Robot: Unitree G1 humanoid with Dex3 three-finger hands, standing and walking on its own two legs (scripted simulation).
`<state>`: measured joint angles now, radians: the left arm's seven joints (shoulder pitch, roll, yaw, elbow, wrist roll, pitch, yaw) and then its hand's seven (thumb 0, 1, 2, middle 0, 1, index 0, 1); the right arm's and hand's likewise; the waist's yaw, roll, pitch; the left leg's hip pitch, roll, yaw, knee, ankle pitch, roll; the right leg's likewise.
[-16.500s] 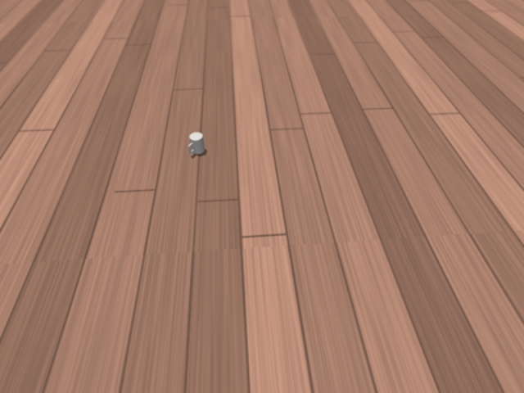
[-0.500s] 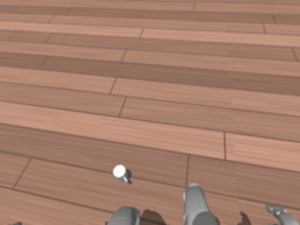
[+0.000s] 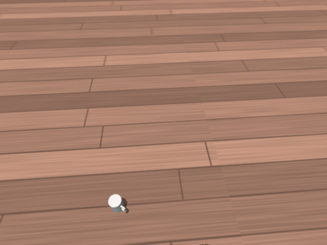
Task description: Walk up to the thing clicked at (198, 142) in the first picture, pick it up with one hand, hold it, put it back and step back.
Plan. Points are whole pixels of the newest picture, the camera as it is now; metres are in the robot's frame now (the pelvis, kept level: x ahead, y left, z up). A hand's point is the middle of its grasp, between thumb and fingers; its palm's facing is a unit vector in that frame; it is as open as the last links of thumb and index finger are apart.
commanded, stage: walk up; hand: left
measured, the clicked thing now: (118, 205) +0.46 +0.26 -0.73
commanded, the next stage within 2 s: stand in 1.96 s
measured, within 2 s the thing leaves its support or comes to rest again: neither
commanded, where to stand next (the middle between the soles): +0.13 +0.00 m, yaw +5 degrees
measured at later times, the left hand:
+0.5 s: hand out of the picture +0.16 +0.28 -0.18, palm faces -0.03 -0.94 -0.34, open 7.3 cm
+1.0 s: hand out of the picture +0.13 +0.22 -0.18, palm faces +0.10 -0.92 -0.37, open 7.4 cm
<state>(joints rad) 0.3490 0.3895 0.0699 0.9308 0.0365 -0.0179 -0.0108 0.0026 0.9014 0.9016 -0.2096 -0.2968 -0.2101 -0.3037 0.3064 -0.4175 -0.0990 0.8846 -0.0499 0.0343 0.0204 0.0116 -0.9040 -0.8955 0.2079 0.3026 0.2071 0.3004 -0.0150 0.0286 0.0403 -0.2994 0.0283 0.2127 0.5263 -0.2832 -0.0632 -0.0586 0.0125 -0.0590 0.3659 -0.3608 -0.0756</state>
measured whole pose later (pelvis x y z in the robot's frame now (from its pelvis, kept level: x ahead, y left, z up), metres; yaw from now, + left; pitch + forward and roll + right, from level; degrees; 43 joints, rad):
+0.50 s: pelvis +0.04 +0.01 -0.03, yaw +1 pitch -3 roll +1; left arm 0.16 0.45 0.09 0.87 0.01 0.07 -0.06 0.00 0.91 0.90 -0.20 -0.30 -0.20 -0.30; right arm 0.41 -0.40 -0.04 0.91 -0.04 -0.08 -0.04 0.01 -0.90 -0.89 0.21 0.30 0.21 0.30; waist -0.05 -0.10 0.12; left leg -0.31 0.09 0.04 0.69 -0.32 -0.05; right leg -0.49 -0.07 0.06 1.00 -0.40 -0.01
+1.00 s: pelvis +0.07 -0.05 -0.03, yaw +6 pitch -1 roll +1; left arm 0.09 0.38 0.02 1.02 -0.01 -0.01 0.01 0.01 0.90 0.90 -0.21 -0.30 -0.21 -0.30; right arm 0.08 -0.38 0.00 0.98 0.00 -0.01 0.00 0.01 -0.91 -0.90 0.21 0.30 0.21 0.30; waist 0.02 -0.01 0.12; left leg -0.35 0.01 -0.02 0.76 -0.38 -0.01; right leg -0.39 -0.04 -0.03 0.76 -0.36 0.00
